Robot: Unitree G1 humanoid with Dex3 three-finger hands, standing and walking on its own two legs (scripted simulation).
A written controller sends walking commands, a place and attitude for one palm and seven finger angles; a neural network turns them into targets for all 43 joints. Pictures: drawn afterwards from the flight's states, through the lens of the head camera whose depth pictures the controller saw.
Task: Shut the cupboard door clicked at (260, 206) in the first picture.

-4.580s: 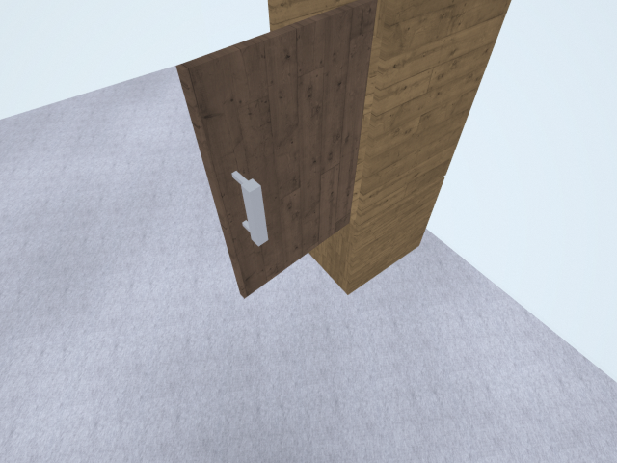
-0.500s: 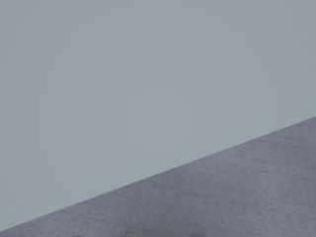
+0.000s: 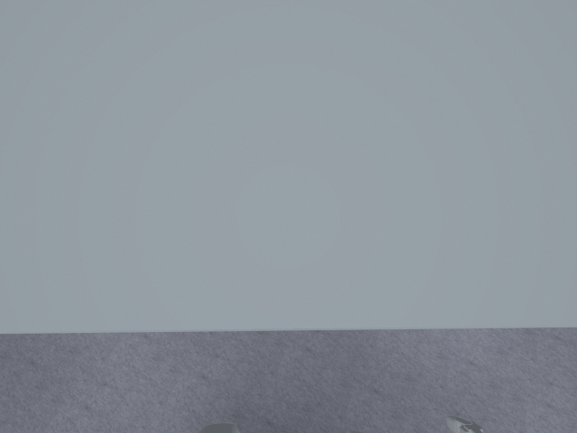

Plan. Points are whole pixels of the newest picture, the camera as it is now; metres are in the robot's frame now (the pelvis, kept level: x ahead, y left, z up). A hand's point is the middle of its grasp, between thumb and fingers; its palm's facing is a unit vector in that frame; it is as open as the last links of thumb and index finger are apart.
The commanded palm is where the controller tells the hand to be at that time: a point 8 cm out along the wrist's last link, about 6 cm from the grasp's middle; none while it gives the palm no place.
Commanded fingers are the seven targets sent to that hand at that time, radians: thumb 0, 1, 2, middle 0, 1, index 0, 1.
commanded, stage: turn to face it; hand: left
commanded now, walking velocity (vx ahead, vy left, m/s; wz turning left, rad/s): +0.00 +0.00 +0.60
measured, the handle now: out of the picture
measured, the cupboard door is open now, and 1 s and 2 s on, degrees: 95 95 95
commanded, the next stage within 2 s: none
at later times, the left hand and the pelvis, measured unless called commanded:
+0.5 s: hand out of the picture +0.03 +0.14 -0.14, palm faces +0.31 -0.92 -0.25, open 7.4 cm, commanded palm none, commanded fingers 0.00 0.90 0.90 -0.20 -0.30 -0.20 -0.30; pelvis +0.03 -0.06 +0.02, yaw +18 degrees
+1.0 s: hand out of the picture +0.03 +0.13 -0.13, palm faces +0.55 -0.77 -0.31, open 7.4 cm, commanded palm none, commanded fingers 0.00 0.90 0.90 -0.20 -0.30 -0.20 -0.30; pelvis +0.07 -0.10 +0.01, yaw +36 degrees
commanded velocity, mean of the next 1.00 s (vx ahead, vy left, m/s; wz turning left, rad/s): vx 0.00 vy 0.00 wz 0.60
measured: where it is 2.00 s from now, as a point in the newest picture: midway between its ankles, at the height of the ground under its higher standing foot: outside the picture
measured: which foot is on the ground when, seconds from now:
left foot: down 0.00-0.22, up 0.24-0.56, down 0.58-0.90, up 0.92-1.00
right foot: up 0.00-0.20, down 0.22-0.58, up 0.60-0.88, down 0.90-1.00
